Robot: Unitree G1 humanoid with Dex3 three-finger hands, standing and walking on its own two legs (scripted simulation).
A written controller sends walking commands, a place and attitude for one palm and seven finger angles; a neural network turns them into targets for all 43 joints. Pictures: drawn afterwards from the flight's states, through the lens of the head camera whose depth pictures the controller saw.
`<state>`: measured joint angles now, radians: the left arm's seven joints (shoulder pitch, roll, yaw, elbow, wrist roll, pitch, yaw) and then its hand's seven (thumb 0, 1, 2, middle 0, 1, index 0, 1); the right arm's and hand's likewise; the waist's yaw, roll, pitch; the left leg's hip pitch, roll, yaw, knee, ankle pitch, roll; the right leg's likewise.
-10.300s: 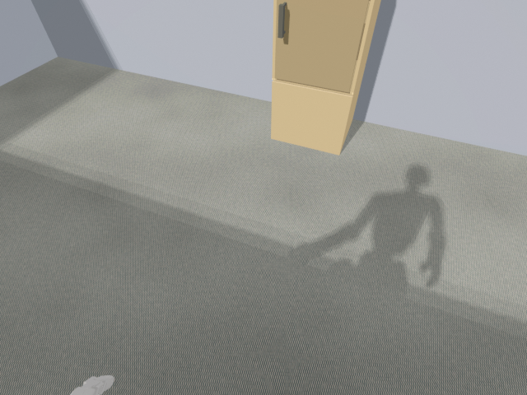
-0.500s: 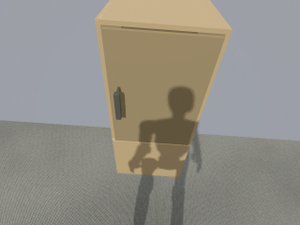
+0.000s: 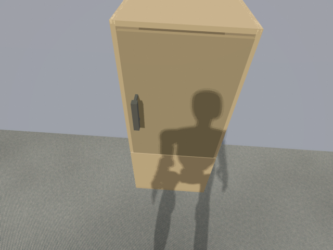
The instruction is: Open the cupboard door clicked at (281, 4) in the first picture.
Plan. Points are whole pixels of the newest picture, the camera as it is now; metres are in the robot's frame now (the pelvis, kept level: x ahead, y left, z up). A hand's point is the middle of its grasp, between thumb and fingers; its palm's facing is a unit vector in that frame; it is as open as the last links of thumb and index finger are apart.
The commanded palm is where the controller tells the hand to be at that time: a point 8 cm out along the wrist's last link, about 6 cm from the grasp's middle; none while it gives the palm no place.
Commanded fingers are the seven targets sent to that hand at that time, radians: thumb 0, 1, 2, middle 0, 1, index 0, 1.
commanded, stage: shuffle to correct the standing spot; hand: left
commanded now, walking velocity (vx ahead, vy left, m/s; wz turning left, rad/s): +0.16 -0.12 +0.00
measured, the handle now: (136, 112) +0.60 +0.16 -0.05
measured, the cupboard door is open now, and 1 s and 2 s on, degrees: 0 0 0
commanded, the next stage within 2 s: come to a stop and stand still in 0.34 s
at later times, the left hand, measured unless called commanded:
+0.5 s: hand out of the picture +0.08 +0.16 -0.17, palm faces -0.04 -0.99 -0.17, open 7.3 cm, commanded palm none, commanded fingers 0.00 0.90 0.90 -0.20 -0.30 -0.20 -0.30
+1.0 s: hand out of the picture +0.13 +0.16 -0.20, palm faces +0.04 -0.99 -0.17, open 7.3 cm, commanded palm none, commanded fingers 0.00 0.90 0.90 -0.20 -0.30 -0.20 -0.30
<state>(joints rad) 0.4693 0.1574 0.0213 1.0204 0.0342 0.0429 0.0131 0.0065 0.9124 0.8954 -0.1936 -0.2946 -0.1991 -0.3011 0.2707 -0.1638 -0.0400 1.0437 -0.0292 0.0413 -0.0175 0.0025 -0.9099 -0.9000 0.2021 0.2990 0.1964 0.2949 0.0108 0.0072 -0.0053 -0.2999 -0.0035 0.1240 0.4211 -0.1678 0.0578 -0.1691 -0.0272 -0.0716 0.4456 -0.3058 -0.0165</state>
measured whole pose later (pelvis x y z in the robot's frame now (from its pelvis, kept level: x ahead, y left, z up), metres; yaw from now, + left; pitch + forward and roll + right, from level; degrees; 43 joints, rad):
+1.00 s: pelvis +0.05 -0.01 -0.02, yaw -1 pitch -1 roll -1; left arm 0.17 0.19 0.07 0.95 0.02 0.07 0.04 0.00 0.92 0.89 -0.20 -0.30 -0.20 -0.30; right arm 0.20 -0.17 -0.07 0.95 -0.03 0.01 -0.01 0.00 -0.91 -0.90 0.20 0.30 0.19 0.29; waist 0.00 -0.06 0.07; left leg -0.32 0.00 0.09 0.67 -0.33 0.05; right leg -0.42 -0.09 -0.02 0.76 -0.39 0.04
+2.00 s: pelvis +0.02 -0.06 +0.00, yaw -2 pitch -2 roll +0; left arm 0.37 0.07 -0.01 1.12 0.01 0.00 0.04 0.01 0.91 0.90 -0.20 -0.29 -0.20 -0.30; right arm 0.33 -0.09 -0.02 1.16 -0.02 0.01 -0.03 0.00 -0.91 -0.90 0.20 0.30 0.19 0.29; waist -0.01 0.00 0.02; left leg -0.23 0.05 0.08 0.42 -0.17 -0.01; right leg -0.13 0.02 -0.06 0.42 -0.26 -0.03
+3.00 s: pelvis +0.05 -0.04 -0.01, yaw -1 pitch +2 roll +1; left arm 0.41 0.18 0.07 0.22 -0.12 -0.06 0.09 0.02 0.87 0.88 -0.20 -0.32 -0.20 -0.33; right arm 0.30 -0.20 -0.01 0.85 0.02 -0.22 -0.06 0.01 -0.91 -0.90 0.20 0.30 0.20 0.29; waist -0.02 -0.01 -0.03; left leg -0.32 -0.03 0.06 0.55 -0.26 0.03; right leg -0.25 -0.06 -0.05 0.60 -0.38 0.00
